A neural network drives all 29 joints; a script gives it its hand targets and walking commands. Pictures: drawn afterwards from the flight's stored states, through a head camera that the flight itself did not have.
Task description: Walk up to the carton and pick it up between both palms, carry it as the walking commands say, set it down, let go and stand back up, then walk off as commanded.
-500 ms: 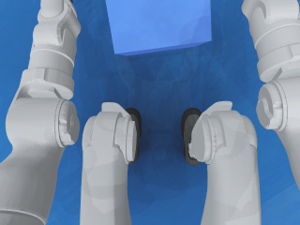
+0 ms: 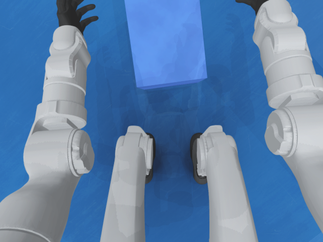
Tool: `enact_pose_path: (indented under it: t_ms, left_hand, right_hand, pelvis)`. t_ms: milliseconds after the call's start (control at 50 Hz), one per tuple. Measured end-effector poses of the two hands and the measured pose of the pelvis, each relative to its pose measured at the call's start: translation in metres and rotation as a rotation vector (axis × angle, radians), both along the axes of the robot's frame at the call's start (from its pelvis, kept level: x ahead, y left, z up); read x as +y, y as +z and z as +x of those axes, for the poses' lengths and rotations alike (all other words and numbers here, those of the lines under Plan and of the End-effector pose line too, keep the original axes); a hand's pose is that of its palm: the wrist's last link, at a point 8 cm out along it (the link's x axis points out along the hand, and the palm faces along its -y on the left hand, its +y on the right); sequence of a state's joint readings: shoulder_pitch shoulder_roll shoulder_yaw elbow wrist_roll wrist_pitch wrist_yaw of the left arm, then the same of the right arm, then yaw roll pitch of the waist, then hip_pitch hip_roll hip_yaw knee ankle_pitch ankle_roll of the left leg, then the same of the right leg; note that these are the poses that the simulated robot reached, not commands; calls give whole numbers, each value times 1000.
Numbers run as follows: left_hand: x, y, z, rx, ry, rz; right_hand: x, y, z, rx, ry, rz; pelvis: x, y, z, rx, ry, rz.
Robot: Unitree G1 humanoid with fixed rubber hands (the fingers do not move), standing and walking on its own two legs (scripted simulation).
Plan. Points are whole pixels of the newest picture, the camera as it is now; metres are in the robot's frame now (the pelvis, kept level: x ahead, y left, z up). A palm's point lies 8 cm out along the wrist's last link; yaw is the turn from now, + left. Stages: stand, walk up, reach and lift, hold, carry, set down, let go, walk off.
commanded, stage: set down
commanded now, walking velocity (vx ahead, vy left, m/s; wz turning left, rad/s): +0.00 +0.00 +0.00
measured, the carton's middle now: (166, 42) +0.56 +0.02 -0.39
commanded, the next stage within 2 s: let go in 0.68 s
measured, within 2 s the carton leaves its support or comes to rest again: neither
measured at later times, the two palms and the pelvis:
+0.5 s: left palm out of the picture +0.52 +0.21 +0.05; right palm out of the picture +0.55 -0.18 +0.05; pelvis +0.02 +0.00 +0.14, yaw -1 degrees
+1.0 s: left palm out of the picture +0.46 +0.22 +0.10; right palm out of the picture +0.48 -0.19 +0.09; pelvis +0.06 +0.00 +0.22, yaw -1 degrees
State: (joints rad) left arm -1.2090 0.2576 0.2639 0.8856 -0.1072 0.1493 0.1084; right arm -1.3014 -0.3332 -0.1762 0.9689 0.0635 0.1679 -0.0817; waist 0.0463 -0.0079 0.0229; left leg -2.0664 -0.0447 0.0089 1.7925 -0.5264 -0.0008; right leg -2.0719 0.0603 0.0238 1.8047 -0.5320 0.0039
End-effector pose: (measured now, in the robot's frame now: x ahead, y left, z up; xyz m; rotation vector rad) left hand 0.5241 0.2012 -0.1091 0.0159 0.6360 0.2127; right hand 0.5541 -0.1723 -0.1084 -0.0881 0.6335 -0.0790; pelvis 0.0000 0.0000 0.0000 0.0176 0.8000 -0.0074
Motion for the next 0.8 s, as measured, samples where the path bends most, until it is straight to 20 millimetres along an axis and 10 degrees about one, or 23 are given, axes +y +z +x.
enact_pose_path:
  t_ms: [580, 800]
  left_hand:
    - [9, 178, -7, -16, -14, -10]
    - [4, 195, -9, 22, -49, 16]
  right_hand:
    - [-7, 177, -2, -3, 29, -2]
    - [-9, 193, -10, 35, 31, -24]
  pelvis:
    - [-1, 163, 25, -14, -7, -5]
    - [1, 196, 37, -25, -5, -10]
